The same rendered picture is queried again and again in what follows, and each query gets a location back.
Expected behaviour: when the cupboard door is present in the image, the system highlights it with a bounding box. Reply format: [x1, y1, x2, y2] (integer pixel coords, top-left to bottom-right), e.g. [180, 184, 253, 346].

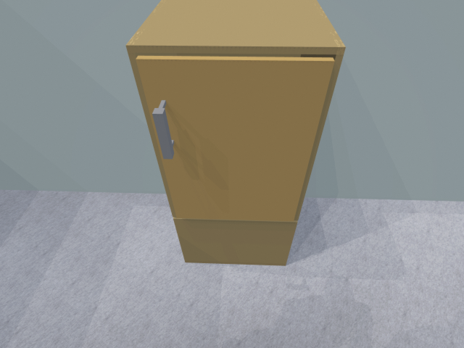
[136, 56, 335, 221]

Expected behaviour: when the handle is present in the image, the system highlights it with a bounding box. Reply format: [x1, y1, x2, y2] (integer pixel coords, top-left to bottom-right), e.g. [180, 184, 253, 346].
[152, 100, 174, 160]

